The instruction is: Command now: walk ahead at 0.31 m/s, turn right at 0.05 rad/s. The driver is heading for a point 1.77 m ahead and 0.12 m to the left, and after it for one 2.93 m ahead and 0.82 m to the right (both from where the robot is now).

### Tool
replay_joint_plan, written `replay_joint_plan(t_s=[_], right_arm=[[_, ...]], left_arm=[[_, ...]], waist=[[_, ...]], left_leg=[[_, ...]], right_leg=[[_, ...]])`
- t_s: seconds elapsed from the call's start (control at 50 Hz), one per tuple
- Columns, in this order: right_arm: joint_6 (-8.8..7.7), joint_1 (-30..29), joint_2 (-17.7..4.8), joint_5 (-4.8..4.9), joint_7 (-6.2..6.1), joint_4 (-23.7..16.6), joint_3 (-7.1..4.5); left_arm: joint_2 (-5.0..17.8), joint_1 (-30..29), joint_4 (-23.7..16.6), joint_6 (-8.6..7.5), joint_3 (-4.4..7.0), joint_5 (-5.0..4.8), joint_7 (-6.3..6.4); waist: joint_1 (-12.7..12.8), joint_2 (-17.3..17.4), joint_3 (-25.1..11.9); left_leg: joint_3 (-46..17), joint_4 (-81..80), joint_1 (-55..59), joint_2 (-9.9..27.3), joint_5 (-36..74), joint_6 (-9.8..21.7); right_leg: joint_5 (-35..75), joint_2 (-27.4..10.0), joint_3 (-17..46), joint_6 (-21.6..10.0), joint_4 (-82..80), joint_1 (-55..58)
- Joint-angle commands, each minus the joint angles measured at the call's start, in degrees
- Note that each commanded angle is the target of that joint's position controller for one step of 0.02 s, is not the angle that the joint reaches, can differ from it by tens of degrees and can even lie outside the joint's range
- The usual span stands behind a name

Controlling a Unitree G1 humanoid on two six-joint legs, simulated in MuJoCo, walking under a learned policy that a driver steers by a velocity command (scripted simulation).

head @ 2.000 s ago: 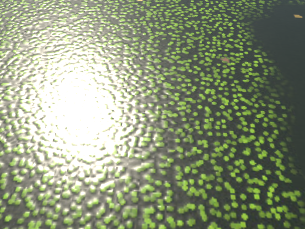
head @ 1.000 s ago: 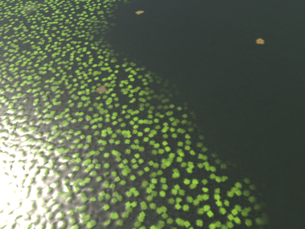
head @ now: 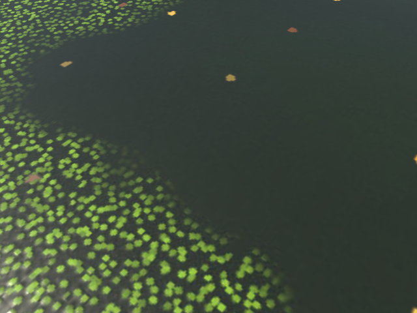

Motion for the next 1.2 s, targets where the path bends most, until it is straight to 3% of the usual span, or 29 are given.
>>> replay_joint_plan(t_s=[0.02, 0.08, 0.1, 0.12, 0.14, 0.16, 0.18, 0.2, 0.24, 0.3, 0.38, 0.48, 0.54, 0.58, 0.6, 0.62, 0.64, 0.66, 0.68, 0.72, 0.76, 0.82, 0.94, 1.04, 1.1, 1.14, 1.16, 1.18, 1.2], right_arm=[[-1.79, -4.65, -3.34, 0.26, 0.19, -4.53, -0.74], [-2.3, 3.24, -2.76, 0.36, -0.47, -1.11, -0.93], [-2.83, 8.49, -4.18, 0.24, -1.01, 0.8, -1.4], [-3.57, 15.24, -8.31, -0.58, -1.69, 1.71, -2.12], [-3.6, 17.97, -15.08, 0.14, -1.56, 2.48, -3.77], [-3.42, 13.67, -11.72, 0.27, -1.41, 2.03, -3.05], [-3.72, 8.29, -8.61, 0.61, -1.04, 0.6, -2.14], [-4.12, 5.43, -6.75, 0.59, -0.8, -0.09, -1.65], [-5.2, 5.61, -5.37, 0.75, -0.99, 0.62, -1.09], [-5.9, 10.42, -4.28, 1.24, -0.81, 3.68, -0.71], [-5.87, 13.95, -3.32, 1.21, -1.0, 6.46, -0.21], [-6.04, 15.58, -4.09, 0.91, -1.61, 9.12, -0.14], [-5.99, 13.19, -5.05, 0.85, -2.06, 9.88, -0.28], [-5.41, 11.55, -5.98, 0.69, -2.15, 10.11, -0.52], [-5.35, 11.86, -5.05, 1.06, -2.03, 9.31, -0.13], [-5.35, 18.49, 2.37, 2.7, -1.25, 7.65, 1.39], [-5.21, 17.0, -2.92, 1.63, -1.54, 8.72, -0.03], [-5.27, 10.7, -4.47, 1.2, -1.54, 6.77, -0.73], [-5.74, 7.69, -3.69, 1.11, -1.21, 6.1, -0.46], [-4.71, 8.15, -1.77, -0.03, -0.72, 6.76, -0.24], [-3.51, 8.69, -0.02, -0.45, 0.0, 7.21, 0.04], [-2.68, 2.28, -0.22, -0.5, 0.43, 5.15, -0.07], [-3.07, -11.57, 0.82, 0.26, 0.55, 0.9, 0.73], [-3.53, -18.63, 0.33, 0.3, 0.22, -1.66, 0.99], [-4.24, -15.29, -0.75, 0.32, -0.21, -1.16, 0.45], [-5.04, -0.72, -2.79, -0.01, -1.23, 3.7, -0.83], [-5.51, 9.74, -6.16, -1.32, -1.96, 6.4, -2.01], [-5.28, 15.05, -12.74, -2.21, -2.14, 7.22, -3.92], [-4.57, 11.35, -9.5, 0.18, -1.42, 7.17, -3.38]], left_arm=[[10.0, -0.37, -1.39, -1.66, 2.89, -0.21, -0.1], [10.16, -3.42, -1.37, -1.7, 3.25, -0.87, -0.51], [8.12, -3.64, -1.49, -1.93, 2.67, -0.37, -0.46], [3.43, -5.61, -3.01, -2.36, 1.29, 0.07, -0.69], [4.33, -7.36, -5.08, -2.63, 1.41, 0.03, -0.78], [8.2, -6.75, -4.5, -2.52, 2.37, 1.08, -0.94], [8.17, -4.82, -3.05, -2.66, 2.49, 0.82, -1.83], [7.8, -2.75, -1.65, -2.8, 2.4, 0.55, -2.45], [6.72, -2.63, -0.29, -2.59, 2.08, 1.23, -3.0], [5.34, -6.44, -1.16, -2.01, 1.59, 1.2, -3.16], [3.88, -15.27, -4.16, -1.8, 0.76, 1.13, -3.21], [3.03, -21.92, -6.6, -2.15, -0.1, 0.48, -3.17], [4.42, -17.31, -5.57, -2.57, 0.53, 0.43, -2.29], [6.8, -2.05, -0.53, -3.35, 1.91, 0.48, -1.16], [9.81, 7.1, 1.74, -3.8, 3.01, 1.66, -0.37], [15.89, 11.85, 2.07, -3.74, 4.62, 3.12, 0.11], [13.63, 9.42, 2.26, -3.15, 4.41, 0.53, -0.54], [10.85, 2.35, 1.76, -3.11, 3.77, -0.52, -0.58], [7.09, -1.63, 1.22, -3.57, 2.88, -0.55, -0.83], [4.06, -3.1, 2.52, -4.49, 1.97, -0.52, -0.67], [3.72, -0.96, 4.02, -5.54, 1.8, -0.52, -0.7], [5.23, 2.34, 5.92, -6.18, 2.11, -0.84, -0.78], [4.99, 8.73, 8.53, -5.83, 1.58, -0.92, -0.58], [5.29, 13.42, 10.96, -5.28, 1.36, -0.06, 0.31], [6.45, 11.41, 11.31, -5.04, 1.63, 0.34, 0.9], [7.08, 9.51, 11.26, -4.76, 1.78, 0.21, 0.79], [5.94, 8.9, 9.98, -4.96, 1.29, -0.4, 0.62], [-0.21, 15.52, 8.73, -4.98, 0.12, -2.73, -0.17], [5.32, 12.69, 9.54, -4.93, 1.7, -0.94, 0.0]], waist=[[0.88, -7.95, 4.66], [-3.96, -4.72, 3.77], [-6.15, -1.52, 2.43], [-9.32, 9.04, 0.59], [-9.3, 16.02, 2.96], [-5.65, 7.13, 7.42], [-2.47, 4.22, 8.96], [-0.85, 3.56, 7.96], [-0.77, 3.73, 5.82], [-1.48, 3.48, 5.34], [-3.13, 3.58, 6.85], [-3.88, 4.44, 7.9], [-0.54, 4.8, 5.24], [5.91, 3.98, -3.38], [9.07, 1.48, -9.19], [5.73, -11.65, -18.02], [6.12, -7.8, -18.37], [3.12, -5.33, -6.88], [1.94, -3.19, -1.72], [-1.72, -3.6, 1.91], [-2.8, -3.67, 1.64], [-2.47, -3.25, 4.05], [1.11, -3.23, 5.68], [3.13, -3.71, 6.25], [0.2, -4.51, 4.56], [-6.1, -3.79, -2.99], [-9.89, -1.38, -9.25], [-7.79, 12.0, -17.71], [-7.08, 4.82, -16.17]], left_leg=[[0.23, -4.99, -5.34, 0.48, 1.37, 0.69], [3.21, -16.39, 14.8, -2.14, 10.41, 1.69], [-0.05, -17.94, 24.03, -0.67, 7.43, 1.92], [-16.83, -27.22, 29.21, 12.06, -7.52, 3.58], [-38.96, -37.15, 26.33, 22.95, -24.33, 9.48], [-38.67, -37.36, 20.13, 22.93, -26.36, 11.2], [-33.26, -36.74, 16.96, 19.68, -21.1, 10.1], [-27.27, -36.98, 16.17, 16.5, -13.76, 8.55], [-18.33, -36.99, 16.84, 12.4, 1.81, 7.4], [-12.19, -35.91, 19.19, 10.81, 18.62, 7.95], [-7.76, -35.4, 19.26, 9.51, 30.44, 8.53], [-5.59, -34.66, 20.17, 10.87, 39.43, 8.4], [-4.24, -27.78, 23.23, 12.26, 57.13, 7.08], [-2.07, -9.83, 22.03, 10.42, 65.45, 5.29], [-1.0, 4.63, 11.87, 8.5, 50.8, 4.61], [1.35, 28.04, -8.81, -0.74, 11.2, 2.01], [-5.48, 35.55, -15.56, -4.08, -4.94, 3.0], [-6.35, 35.2, -19.06, 0.13, 1.14, 3.66], [-5.76, 31.58, -17.46, 2.29, 5.61, 3.81], [-5.29, 25.95, -11.41, 4.97, 8.1, 2.99], [-4.14, 23.91, -9.38, 5.31, 8.95, 1.92], [-2.37, 18.77, -15.37, 6.88, 14.14, 0.31], [1.18, 1.57, -18.7, 5.67, 25.08, -1.16], [2.32, -6.43, -19.91, 3.35, 23.21, 0.89], [3.24, -10.12, -12.73, 0.43, 16.44, 3.66], [4.34, -15.16, 5.21, -2.67, 16.84, 6.38], [-3.94, -15.43, 21.18, 5.25, 14.96, 9.18], [-32.56, -18.73, 39.07, 23.29, 10.57, 18.08], [-40.68, -24.76, 35.76, 23.08, 9.63, 18.05]], right_leg=[[-12.35, -14.19, 14.61, -10.05, -9.97, -1.18], [-14.61, -11.17, 10.36, -7.41, -3.96, -15.0], [-16.46, -8.74, 8.44, -5.83, 1.99, -22.02], [-16.65, -3.1, 1.28, -3.07, 18.95, -28.29], [-19.34, 2.25, -3.86, -2.34, 31.22, -37.89], [-15.13, -2.09, 0.84, -3.0, 38.68, -38.23], [-9.48, -4.12, 1.06, -3.04, 40.1, -37.18], [-5.59, -5.45, 0.25, -2.34, 39.71, -35.16], [0.36, -6.56, -2.2, -0.69, 40.39, -33.4], [4.69, -7.32, -4.46, 1.06, 40.22, -36.71], [8.27, -6.76, -7.13, 2.85, 31.67, -38.39], [11.22, -4.54, -9.23, 0.95, 17.58, -30.92], [7.47, -1.84, -9.62, -2.31, 14.05, -22.24], [6.19, 1.2, -10.18, -4.94, 9.78, -5.05], [1.69, -6.17, -2.61, -7.15, 9.08, 9.5], [-6.78, -25.08, 26.25, -14.58, 6.76, 26.99], [-10.72, -26.69, 40.0, -16.44, -2.4, 23.73], [-12.46, -23.67, 28.88, -14.0, -3.65, 14.24], [-7.17, -21.21, 21.6, -12.57, -6.05, 5.67], [2.45, -16.09, 11.79, -9.21, -8.8, -4.16], [8.91, -14.62, 7.82, -9.24, -10.15, -6.35], [10.87, -13.48, 4.11, -9.44, -12.87, -5.57], [21.58, -11.26, -0.56, -7.18, -12.3, 0.16], [30.15, -14.09, -0.46, -7.71, -8.88, 10.78], [45.68, -15.16, -1.64, -6.71, -2.1, 13.67], [53.06, -12.99, -3.88, -4.95, 14.3, 10.77], [38.3, -10.85, -5.15, -4.0, 28.73, -0.53], [0.16, -0.07, -8.78, -0.83, 52.82, -22.4], [-15.22, 0.79, -0.55, -1.95, 58.38, -28.85]])
Keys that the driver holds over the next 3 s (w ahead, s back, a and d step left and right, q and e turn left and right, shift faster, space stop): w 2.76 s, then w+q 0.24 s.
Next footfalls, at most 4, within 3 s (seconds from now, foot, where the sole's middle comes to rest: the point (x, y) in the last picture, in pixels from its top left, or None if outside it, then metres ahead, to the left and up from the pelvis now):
0.10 left None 0.08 0.11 -0.78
0.60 right None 0.42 -0.06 -0.78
1.16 left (191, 257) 0.73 0.11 -0.78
1.68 right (239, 191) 1.03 -0.07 -0.78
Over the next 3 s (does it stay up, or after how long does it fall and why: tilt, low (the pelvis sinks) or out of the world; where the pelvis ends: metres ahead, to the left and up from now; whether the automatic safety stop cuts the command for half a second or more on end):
stays up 1.56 -0.01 0.00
